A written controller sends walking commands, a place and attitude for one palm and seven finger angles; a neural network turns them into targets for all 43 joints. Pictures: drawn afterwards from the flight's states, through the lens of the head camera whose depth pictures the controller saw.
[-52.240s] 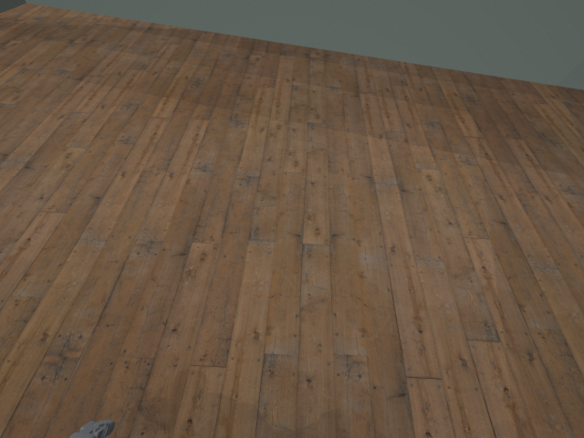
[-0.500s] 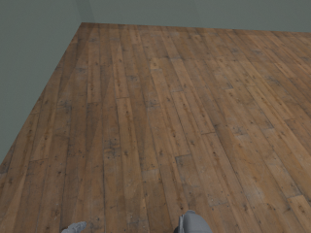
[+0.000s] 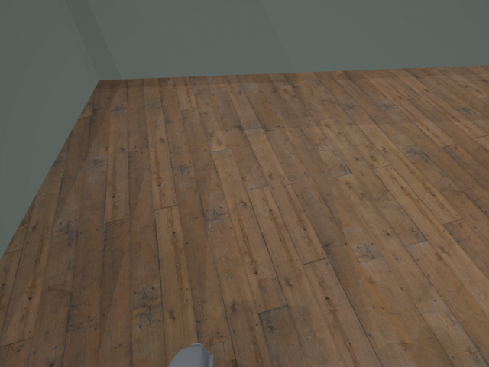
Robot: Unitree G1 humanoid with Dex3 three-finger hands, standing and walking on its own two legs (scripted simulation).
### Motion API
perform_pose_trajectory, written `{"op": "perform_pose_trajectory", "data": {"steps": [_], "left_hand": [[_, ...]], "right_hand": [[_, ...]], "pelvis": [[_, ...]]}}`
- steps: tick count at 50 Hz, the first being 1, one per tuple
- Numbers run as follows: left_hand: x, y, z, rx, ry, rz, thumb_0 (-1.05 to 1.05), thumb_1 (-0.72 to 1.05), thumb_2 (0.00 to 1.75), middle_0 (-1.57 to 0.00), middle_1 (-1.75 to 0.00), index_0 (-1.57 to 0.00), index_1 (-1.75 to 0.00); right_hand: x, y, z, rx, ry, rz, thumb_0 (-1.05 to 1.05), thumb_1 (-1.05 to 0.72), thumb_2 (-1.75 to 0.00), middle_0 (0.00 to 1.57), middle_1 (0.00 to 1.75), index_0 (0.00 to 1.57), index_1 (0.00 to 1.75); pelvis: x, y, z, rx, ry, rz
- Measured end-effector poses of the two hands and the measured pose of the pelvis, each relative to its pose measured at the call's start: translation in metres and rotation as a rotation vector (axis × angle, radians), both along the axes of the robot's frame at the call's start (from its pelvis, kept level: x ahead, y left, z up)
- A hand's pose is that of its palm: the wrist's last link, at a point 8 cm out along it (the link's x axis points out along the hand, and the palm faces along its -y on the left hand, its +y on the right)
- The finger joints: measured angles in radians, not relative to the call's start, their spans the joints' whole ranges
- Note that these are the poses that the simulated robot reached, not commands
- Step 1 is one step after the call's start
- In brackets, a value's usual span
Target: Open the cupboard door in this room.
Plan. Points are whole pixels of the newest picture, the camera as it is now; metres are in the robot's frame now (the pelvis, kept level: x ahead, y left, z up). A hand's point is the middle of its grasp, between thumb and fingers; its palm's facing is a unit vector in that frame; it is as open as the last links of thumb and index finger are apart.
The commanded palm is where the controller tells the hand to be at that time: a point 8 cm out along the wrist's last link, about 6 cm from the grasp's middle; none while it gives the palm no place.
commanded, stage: turn to face it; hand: left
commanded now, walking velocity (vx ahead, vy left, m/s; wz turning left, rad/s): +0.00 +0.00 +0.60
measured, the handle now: out of the picture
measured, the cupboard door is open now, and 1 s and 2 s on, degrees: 50 50 50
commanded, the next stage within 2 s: none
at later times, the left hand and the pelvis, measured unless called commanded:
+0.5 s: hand (132, 352) +0.18 +0.24 -0.17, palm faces +0.29 -0.93 -0.21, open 7.4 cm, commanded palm none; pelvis +0.12 +0.01 +0.00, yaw +16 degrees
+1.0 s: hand out of the picture +0.13 +0.13 -0.16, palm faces +0.57 -0.78 -0.26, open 7.4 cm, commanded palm none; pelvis +0.19 -0.06 +0.00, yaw +36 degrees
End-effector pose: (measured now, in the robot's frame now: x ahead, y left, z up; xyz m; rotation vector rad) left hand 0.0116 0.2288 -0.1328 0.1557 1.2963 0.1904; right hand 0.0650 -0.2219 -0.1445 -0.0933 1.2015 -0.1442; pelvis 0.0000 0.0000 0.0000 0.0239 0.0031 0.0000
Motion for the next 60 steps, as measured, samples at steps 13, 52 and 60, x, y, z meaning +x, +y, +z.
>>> {"op": "perform_pose_trajectory", "data": {"steps": [13, 52, 60], "left_hand": [[0.028, 0.006, -0.044, -0.086, 0.121, 0.182, 0.01, 0.91, 0.90, -0.21, -0.30, -0.20, -0.30], [0.058, -0.073, 0.000, 0.033, 0.027, 0.620, 0.01, 0.91, 0.90, -0.21, -0.30, -0.20, -0.30], [-0.016, -0.082, -0.035, -0.030, 0.138, 0.788, 0.01, 0.91, 0.90, -0.21, -0.30, -0.20, -0.30]], "right_hand": [[0.106, 0.024, -0.013, -0.082, 0.044, 0.168, 0.00, -0.91, -0.89, 0.20, 0.30, 0.20, 0.29], [0.370, 0.019, 0.007, -0.088, -0.011, 0.694, 0.00, -0.91, -0.90, 0.19, 0.30, 0.20, 0.29], [0.403, 0.111, 0.011, -0.069, -0.175, 0.884, 0.00, -0.91, -0.90, 0.19, 0.30, 0.20, 0.29]], "pelvis": [[0.088, 0.026, -0.027, -0.029, -0.006, 0.152], [0.193, -0.055, -0.005, 0.017, 0.013, 0.649], [0.185, -0.031, -0.027, -0.011, 0.004, 0.763]]}}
